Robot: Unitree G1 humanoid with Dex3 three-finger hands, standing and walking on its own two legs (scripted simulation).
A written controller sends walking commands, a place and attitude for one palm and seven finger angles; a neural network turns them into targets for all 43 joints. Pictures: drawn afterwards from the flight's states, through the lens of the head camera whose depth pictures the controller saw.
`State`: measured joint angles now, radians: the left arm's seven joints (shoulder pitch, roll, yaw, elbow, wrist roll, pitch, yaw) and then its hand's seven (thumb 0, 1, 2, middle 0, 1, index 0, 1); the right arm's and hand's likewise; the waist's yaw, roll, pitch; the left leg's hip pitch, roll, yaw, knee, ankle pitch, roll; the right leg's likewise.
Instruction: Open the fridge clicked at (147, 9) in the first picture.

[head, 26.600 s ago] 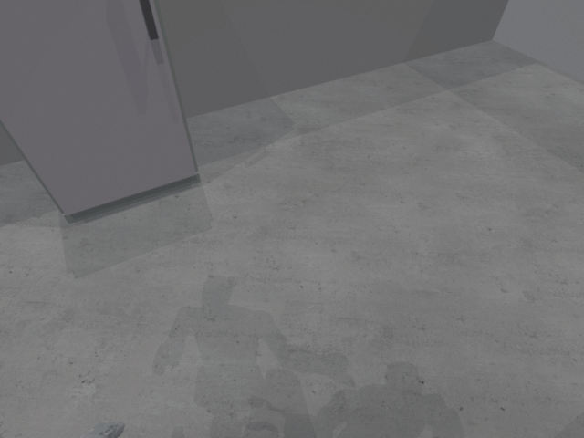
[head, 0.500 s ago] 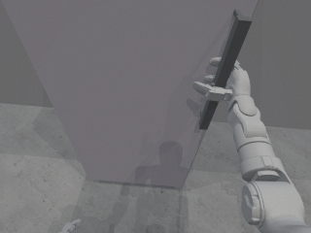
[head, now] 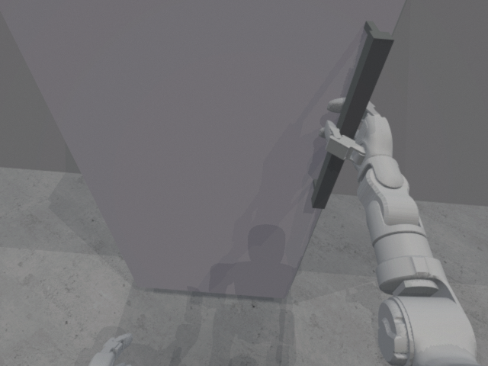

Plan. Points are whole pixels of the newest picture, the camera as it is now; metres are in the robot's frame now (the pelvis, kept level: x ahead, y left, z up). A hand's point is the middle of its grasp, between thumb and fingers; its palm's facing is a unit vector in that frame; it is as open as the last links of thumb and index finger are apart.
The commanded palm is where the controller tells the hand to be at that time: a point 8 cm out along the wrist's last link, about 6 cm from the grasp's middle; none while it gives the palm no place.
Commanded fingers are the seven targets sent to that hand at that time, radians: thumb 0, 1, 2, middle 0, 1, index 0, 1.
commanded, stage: grip the handle and tug to test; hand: right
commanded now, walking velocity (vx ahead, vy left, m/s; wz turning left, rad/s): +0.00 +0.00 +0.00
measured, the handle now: (339, 131) +0.48 -0.12 +0.16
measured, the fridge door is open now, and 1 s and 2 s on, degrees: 0 0 10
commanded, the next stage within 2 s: pull the door a little, standing still in 0.50 s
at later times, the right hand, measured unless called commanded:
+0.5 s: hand (333, 140) +0.43 -0.10 +0.18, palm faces -0.02 +1.00 +0.01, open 5.8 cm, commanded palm +0.38 -0.15 +0.18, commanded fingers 0.00 -0.90 -0.90 0.45 1.40 0.45 1.40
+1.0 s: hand (333, 143) +0.42 -0.10 +0.18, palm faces -0.04 +1.00 -0.01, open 6.1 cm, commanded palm +0.36 -0.15 +0.18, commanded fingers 0.00 -0.90 -0.90 0.45 1.40 0.45 1.40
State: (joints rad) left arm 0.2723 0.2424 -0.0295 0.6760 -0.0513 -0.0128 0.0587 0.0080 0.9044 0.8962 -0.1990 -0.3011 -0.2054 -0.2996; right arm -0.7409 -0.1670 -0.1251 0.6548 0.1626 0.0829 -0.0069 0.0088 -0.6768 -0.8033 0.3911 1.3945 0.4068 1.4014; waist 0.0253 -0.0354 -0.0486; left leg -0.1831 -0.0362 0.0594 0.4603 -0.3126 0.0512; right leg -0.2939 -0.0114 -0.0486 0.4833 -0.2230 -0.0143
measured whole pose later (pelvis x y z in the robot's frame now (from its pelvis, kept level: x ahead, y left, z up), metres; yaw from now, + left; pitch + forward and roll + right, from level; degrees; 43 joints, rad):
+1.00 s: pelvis +0.07 +0.01 +0.01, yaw +4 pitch +3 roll -1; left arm 0.18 0.22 -0.05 0.55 -0.03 0.09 0.03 0.01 0.90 0.90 -0.20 -0.30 -0.21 -0.30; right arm -0.24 -0.16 -0.13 -0.07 0.19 0.34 -0.01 0.00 -0.70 -0.76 0.33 1.40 0.29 1.40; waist 0.01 -0.04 -0.10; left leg -0.08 -0.03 0.02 0.42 -0.33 0.04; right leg -0.16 0.00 -0.04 0.42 -0.27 -0.01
